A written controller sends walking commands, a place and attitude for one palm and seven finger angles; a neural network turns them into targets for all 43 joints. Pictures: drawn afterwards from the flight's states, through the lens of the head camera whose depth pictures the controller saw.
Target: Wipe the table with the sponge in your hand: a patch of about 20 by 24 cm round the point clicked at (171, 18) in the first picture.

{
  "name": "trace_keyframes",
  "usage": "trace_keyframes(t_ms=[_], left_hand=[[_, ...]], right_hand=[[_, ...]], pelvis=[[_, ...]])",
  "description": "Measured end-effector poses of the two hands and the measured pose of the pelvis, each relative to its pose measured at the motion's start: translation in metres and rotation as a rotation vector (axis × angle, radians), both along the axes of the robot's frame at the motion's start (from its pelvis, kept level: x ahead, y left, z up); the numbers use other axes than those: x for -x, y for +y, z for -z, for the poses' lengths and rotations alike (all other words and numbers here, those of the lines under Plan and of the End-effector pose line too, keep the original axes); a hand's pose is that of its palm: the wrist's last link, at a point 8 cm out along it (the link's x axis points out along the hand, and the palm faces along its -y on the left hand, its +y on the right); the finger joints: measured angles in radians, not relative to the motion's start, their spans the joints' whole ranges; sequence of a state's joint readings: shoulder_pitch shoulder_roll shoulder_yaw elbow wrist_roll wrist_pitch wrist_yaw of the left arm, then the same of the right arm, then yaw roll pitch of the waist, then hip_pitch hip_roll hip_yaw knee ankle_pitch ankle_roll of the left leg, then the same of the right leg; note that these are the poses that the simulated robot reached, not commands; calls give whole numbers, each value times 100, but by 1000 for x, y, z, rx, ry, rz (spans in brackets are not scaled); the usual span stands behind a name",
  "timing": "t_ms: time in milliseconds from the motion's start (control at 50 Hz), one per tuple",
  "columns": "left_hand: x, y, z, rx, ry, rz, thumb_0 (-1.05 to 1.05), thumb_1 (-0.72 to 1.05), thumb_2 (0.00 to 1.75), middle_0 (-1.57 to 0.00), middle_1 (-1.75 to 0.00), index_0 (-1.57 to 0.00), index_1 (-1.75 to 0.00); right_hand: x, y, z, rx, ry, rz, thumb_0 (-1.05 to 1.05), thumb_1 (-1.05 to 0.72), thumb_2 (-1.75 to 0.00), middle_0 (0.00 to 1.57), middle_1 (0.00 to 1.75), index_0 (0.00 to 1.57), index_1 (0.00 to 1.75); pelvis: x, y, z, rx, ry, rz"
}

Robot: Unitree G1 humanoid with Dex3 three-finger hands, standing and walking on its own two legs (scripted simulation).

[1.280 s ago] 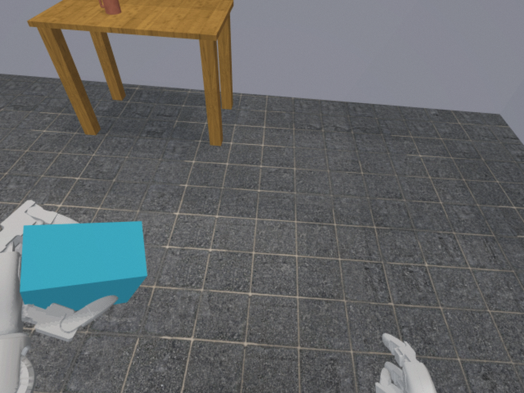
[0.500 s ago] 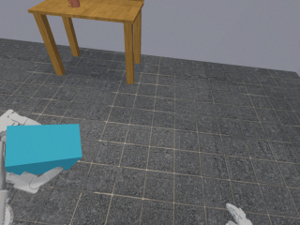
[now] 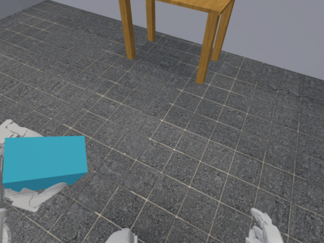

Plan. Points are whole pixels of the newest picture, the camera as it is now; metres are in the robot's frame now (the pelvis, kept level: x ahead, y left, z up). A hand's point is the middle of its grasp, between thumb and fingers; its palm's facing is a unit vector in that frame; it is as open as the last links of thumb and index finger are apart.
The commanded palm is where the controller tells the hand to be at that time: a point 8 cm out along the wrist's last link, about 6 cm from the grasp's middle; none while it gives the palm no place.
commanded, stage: walk to a spot facing it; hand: left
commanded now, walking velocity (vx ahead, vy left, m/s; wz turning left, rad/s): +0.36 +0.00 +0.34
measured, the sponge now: (55, 164) +0.22 +0.21 +0.14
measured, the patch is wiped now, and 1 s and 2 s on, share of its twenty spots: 0.00 0.00 0.00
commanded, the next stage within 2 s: none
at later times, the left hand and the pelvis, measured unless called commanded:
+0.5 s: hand (62, 134) +0.27 +0.21 +0.16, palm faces +0.59 -0.70 -0.40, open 10.6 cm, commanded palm +0.22 +0.25 +0.18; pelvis +0.11 -0.06 -0.01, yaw +11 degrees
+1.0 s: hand (79, 87) +0.39 +0.21 +0.18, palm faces +0.57 -0.70 -0.43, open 10.6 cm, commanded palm +0.33 +0.25 +0.18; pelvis +0.24 -0.06 +0.00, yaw +13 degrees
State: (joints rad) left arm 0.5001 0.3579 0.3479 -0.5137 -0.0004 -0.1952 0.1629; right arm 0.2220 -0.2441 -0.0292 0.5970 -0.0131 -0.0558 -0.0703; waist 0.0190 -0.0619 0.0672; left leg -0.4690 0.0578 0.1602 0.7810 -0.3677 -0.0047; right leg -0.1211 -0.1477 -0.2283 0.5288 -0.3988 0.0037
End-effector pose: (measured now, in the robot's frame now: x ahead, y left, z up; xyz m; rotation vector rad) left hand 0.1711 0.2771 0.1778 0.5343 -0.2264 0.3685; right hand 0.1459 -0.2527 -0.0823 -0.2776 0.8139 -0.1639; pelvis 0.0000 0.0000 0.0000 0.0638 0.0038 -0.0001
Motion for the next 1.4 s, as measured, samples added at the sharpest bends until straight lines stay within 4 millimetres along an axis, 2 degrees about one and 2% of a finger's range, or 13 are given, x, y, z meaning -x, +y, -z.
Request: trace_keyframes(t_ms=[80,140,300,380,460,580,660,760,860,1020,1160,1300,1400], left_hand=[[-10,10,2,0,-98,-16,-1,-52,100,-66,-138,-66,-137],[-24,13,1,-20,-139,-6,-1,-52,100,-66,-138,-66,-137],[-28,-10,-20,-36,-129,-54,-1,-52,100,-66,-138,-66,-137],[-33,-26,-16,-71,-119,-133,-1,-52,100,-66,-138,-66,-137],[-47,-34,-3,-1,-93,-205,-1,-52,100,-66,-138,-66,-137],[-74,-40,-5,13,-20,-202,-1,-52,100,-66,-138,-66,-137],[-91,-36,-14,-18,-40,-182,-1,-52,100,-66,-138,-66,-137],[-114,-19,-16,-33,-152,-175,-1,-52,100,-66,-138,-66,-137],[-148,-5,-5,-10,-159,-190,-1,-52,100,-66,-138,-66,-137],[-173,-37,-18,-35,-84,-187,-1,-52,101,-66,-138,-66,-137],[-204,-51,-8,-41,-70,-293,-1,-52,101,-66,-138,-66,-137],[-237,-50,-7,-3,-13,-294,-1,-52,101,-66,-138,-67,-137],[-258,-38,-13,-24,-50,-281,-1,-52,101,-66,-138,-67,-137]], right_hand=[[-53,9,-2,24,-129,-30,1,-90,-90,20,30,20,30],[-79,28,-2,-44,-171,-43,1,-90,-90,19,30,20,30],[-105,66,2,-202,-139,-157,1,-90,-90,20,30,21,30],[-119,56,26,-223,-74,-217,1,-90,-89,20,30,21,30],[-139,28,42,-163,26,-267,1,-90,-89,20,30,21,30],[-176,-14,17,-67,36,-220,1,-90,-89,20,30,21,30],[-204,-28,-3,-13,-10,-203,1,-90,-90,20,30,20,30],[-241,-21,-10,35,-90,-190,1,-90,-90,19,30,20,30],[-265,8,-5,-57,-119,-179,1,-90,-90,19,30,20,30],[-285,40,11,-201,-51,-257,1,-90,-90,20,30,21,30],[-330,14,47,-172,65,-329,1,-90,-89,20,30,21,30],[-390,-23,15,-57,46,-302,1,-90,-89,20,30,21,30],[-432,-24,-7,14,-12,-304,1,-90,-90,19,30,20,30]], pelvis=[[-18,11,21,22,-16,-11],[-24,6,25,17,-45,-41],[-62,-22,9,54,-33,-96],[-88,-45,19,52,-37,-151],[-105,-57,18,34,-53,-188],[-132,-62,-1,14,-35,-220],[-152,-60,-4,13,-21,-224],[-181,-45,12,35,-29,-206],[-200,-45,14,36,-44,-218],[-244,-62,3,65,-28,-236],[-287,-85,16,45,-42,-292],[-324,-84,-1,29,-23,-325],[-353,-73,-1,30,-15,-330]])
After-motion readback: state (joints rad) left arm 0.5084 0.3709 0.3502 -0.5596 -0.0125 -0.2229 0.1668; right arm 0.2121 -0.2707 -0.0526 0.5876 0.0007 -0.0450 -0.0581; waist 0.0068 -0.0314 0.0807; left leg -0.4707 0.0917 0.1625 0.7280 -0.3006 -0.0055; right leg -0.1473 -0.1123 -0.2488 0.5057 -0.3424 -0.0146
